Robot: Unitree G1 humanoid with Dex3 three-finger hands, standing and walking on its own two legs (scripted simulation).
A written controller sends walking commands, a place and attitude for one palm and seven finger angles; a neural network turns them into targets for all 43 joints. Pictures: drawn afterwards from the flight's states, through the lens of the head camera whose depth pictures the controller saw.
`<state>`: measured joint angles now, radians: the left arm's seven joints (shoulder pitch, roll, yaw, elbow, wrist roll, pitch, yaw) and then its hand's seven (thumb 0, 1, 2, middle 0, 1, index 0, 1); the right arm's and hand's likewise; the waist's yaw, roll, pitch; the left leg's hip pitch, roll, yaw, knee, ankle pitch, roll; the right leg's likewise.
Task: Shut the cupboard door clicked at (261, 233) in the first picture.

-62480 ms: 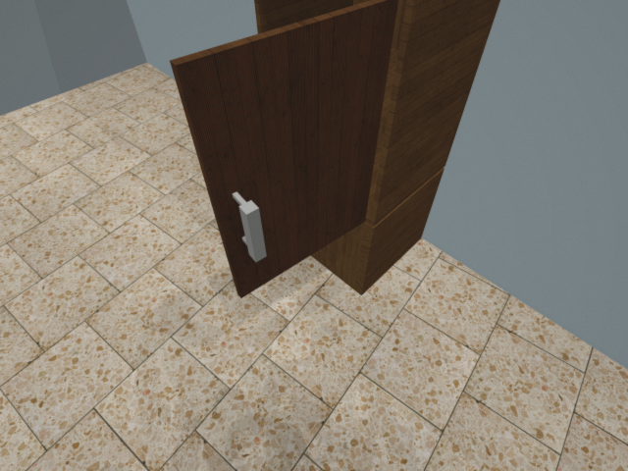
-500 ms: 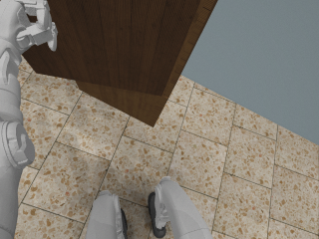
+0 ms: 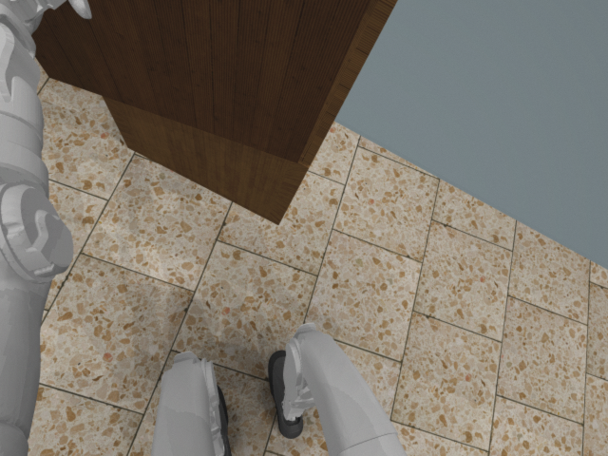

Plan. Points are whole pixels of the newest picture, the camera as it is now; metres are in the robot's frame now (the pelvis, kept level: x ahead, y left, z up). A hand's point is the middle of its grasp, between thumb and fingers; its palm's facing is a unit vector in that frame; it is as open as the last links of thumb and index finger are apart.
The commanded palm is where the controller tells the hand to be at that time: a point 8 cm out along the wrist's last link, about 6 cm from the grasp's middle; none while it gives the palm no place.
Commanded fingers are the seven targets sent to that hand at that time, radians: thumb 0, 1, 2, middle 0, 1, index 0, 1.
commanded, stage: pull the fist back off the door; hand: left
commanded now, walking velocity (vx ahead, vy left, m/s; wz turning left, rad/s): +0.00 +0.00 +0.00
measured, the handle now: out of the picture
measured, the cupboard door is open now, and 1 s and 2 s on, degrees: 10 10 10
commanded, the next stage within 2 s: draw the hand back to the body in 0.76 s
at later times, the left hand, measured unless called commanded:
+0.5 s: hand (78, 39) +0.55 +0.15 +0.09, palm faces +0.09 -1.00 -0.02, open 3.1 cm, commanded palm +0.51 +0.18 +0.08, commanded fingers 0.00 0.90 0.90 -1.30 -1.50 -1.30 -1.50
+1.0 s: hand (80, 69) +0.50 +0.14 +0.10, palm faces +0.09 -1.00 -0.03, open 3.1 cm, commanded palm +0.44 +0.20 +0.11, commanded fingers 0.00 0.90 0.90 -1.30 -1.50 -1.30 -1.50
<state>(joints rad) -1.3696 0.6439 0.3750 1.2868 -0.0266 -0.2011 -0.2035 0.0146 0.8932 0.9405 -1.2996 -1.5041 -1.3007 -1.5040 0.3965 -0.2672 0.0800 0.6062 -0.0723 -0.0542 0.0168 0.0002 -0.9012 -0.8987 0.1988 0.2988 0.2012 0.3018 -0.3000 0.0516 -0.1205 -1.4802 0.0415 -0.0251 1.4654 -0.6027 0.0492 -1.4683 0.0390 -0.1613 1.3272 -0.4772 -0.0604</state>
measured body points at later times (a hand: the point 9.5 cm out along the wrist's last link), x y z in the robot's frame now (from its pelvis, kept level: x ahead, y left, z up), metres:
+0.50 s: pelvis +0.02 -0.01 +0.05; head +0.19 +0.01 +0.46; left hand +0.54 +0.20 +0.09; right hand +0.01 -0.27 -0.06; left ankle +0.02 +0.09 -0.58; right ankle +0.06 -0.09 -0.58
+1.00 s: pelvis +0.01 +0.00 +0.05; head +0.15 +0.01 +0.48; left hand +0.49 +0.20 +0.11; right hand +0.08 -0.26 -0.08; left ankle +0.02 +0.09 -0.58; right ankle +0.06 -0.09 -0.58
